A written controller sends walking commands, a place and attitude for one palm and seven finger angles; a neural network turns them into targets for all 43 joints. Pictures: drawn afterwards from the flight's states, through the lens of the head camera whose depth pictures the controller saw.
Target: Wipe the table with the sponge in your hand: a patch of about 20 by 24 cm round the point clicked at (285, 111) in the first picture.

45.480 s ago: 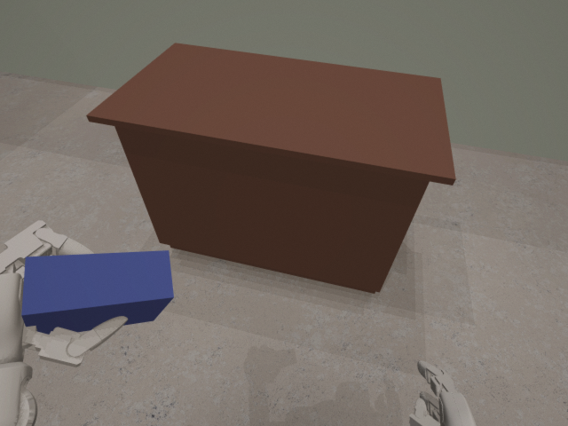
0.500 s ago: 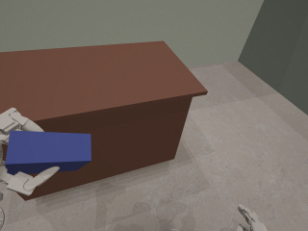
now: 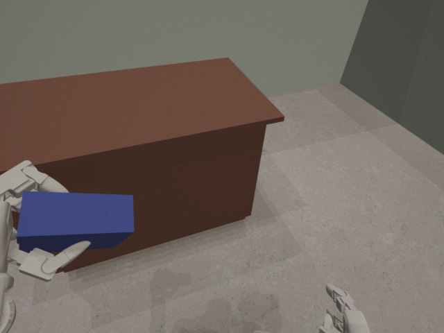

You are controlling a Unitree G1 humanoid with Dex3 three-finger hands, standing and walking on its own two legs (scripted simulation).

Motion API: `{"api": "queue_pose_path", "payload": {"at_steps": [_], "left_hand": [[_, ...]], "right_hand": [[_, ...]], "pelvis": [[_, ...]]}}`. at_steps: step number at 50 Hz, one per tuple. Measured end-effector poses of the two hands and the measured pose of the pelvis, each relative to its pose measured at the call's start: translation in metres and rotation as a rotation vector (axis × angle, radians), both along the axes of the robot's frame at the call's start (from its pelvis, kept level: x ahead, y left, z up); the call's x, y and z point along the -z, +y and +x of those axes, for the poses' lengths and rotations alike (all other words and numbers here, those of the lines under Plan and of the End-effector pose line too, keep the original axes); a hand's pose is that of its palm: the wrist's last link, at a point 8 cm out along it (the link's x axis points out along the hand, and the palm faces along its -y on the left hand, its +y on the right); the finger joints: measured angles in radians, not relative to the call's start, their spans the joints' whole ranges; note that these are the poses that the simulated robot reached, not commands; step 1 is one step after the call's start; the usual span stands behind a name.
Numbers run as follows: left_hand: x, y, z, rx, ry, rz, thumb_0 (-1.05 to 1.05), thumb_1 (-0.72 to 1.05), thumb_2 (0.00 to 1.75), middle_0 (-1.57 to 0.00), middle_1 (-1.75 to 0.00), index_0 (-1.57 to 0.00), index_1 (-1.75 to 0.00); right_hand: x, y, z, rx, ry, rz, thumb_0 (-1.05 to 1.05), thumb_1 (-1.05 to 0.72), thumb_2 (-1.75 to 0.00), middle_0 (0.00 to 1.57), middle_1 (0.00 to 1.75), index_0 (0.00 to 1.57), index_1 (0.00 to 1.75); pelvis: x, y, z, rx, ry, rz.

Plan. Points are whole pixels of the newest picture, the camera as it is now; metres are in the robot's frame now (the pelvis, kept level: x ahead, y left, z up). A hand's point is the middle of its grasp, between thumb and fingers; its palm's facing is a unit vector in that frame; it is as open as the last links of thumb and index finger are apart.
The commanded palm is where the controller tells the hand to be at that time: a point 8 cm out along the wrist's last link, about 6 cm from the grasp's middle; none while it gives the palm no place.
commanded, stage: stop stepping back and stand still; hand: left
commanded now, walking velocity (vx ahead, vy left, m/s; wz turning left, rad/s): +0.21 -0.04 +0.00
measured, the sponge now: (93, 223) +0.23 +0.20 +0.15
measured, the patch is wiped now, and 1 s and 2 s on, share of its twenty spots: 1.00 1.00 1.00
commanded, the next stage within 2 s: stand and wait in 0.36 s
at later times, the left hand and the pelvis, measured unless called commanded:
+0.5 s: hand (54, 237) +0.19 +0.22 +0.18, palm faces +0.42 -0.81 -0.40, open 9.7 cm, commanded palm +0.14 +0.26 +0.20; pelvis -0.01 -0.02 +0.01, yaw +2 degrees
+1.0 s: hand (43, 222) +0.22 +0.25 +0.17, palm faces +0.40 -0.85 -0.34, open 9.7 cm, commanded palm +0.17 +0.29 +0.20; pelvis +0.01 +0.01 +0.02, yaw +0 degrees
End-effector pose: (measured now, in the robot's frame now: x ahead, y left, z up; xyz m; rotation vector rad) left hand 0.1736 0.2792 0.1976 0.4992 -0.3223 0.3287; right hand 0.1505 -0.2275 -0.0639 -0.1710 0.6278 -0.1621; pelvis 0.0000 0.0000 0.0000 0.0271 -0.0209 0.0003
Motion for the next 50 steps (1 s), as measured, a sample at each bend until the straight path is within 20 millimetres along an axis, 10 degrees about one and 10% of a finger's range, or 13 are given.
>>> {"api": "queue_pose_path", "payload": {"at_steps": [11, 21, 50], "left_hand": [[0.011, -0.035, -0.026, -0.028, 0.047, -0.060, -0.01, -0.50, 1.09, -0.78, -1.38, -0.78, -1.39], [-0.001, -0.029, -0.030, -0.026, 0.016, -0.032, -0.01, -0.50, 1.09, -0.78, -1.38, -0.79, -1.39], [0.010, 0.013, 0.002, -0.052, 0.070, -0.120, -0.01, -0.50, 1.08, -0.78, -1.38, -0.78, -1.39]], "right_hand": [[0.023, -0.031, -0.022, -0.049, 0.113, -0.002, 0.01, -0.90, -0.90, 0.20, 0.30, 0.20, 0.30], [0.001, -0.051, -0.021, 0.013, 0.076, -0.088, 0.01, -0.90, -0.90, 0.20, 0.30, 0.20, 0.30], [-0.023, 0.024, 0.033, -0.070, 0.023, -0.024, 0.01, -0.90, -0.90, 0.20, 0.30, 0.20, 0.30]], "pelvis": [[0.002, -0.028, -0.015, -0.034, -0.016, -0.044], [-0.004, -0.024, -0.016, -0.033, -0.005, -0.024], [-0.019, 0.012, 0.008, 0.000, -0.005, -0.043]]}}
